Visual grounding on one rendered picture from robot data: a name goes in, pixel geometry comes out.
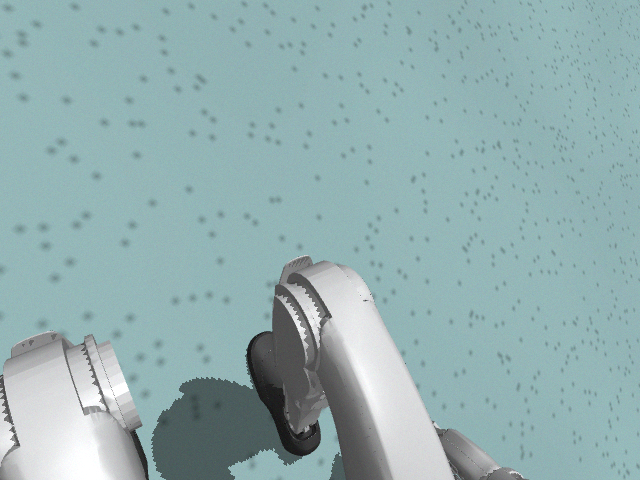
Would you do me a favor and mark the right robot foot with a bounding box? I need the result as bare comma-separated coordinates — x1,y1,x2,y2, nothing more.
247,331,321,456

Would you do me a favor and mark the right robot hand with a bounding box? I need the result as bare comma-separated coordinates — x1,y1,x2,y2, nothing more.
431,420,502,480

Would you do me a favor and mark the left robot foot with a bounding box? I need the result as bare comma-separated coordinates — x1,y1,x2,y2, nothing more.
131,430,149,480

